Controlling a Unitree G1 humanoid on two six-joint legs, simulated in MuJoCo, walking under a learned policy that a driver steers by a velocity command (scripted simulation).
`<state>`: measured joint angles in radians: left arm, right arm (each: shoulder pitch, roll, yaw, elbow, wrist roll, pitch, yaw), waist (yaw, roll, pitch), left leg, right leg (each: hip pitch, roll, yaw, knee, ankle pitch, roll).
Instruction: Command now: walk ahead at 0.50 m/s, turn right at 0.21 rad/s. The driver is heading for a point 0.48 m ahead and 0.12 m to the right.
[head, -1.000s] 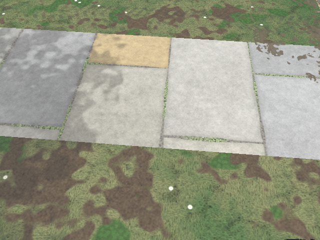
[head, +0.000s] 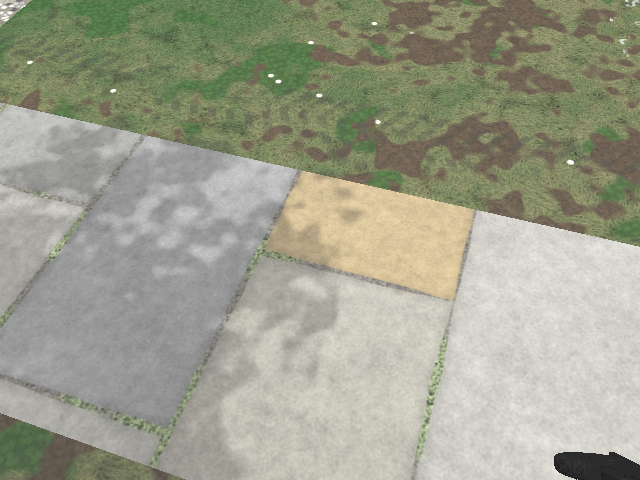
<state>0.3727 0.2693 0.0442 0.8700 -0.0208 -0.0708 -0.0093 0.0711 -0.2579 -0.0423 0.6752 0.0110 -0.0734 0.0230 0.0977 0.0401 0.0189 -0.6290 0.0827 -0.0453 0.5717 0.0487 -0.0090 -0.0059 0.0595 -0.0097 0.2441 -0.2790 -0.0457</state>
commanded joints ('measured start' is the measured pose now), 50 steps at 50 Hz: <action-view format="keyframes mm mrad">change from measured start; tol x32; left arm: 1 36 186 46 -26 -6 11 14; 50 -236 69 8 -82 29 45 7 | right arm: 1 -108 -83 -22 -103 4 -33 15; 7 386 -213 -78 8 -18 -20 -11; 50 102 -106 -28 156 -31 66 -51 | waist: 1 -26 -109 38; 7 -219 194 -440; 26 -152 5 76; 32 -6 -214 -521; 50 -130 -104 -79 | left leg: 1 38 -38 6 -76 -42 16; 4 408 -68 38 -127 -82 74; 6 1090 349 -519 -103 -159 292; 13 476 197 -129 -409 -160 205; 25 629 213 198 -410 -14 151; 29 627 154 259 22 548 78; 30 441 97 274 273 298 17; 31 34 -69 233 676 -685 -66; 33 -24 -44 -21 826 -693 -52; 50 454 -4 13 -146 -104 -11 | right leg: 1 2 -289 190 6 367 -139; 4 -52 -229 164 253 582 -86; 6 -622 -21 49 888 -207 24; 8 -792 -94 137 1061 -228 26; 26 -633 -153 -13 404 192 -8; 29 -266 -17 -90 282 229 -70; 31 348 -392 465 324 907 -298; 50 -285 -198 143 86 147 -104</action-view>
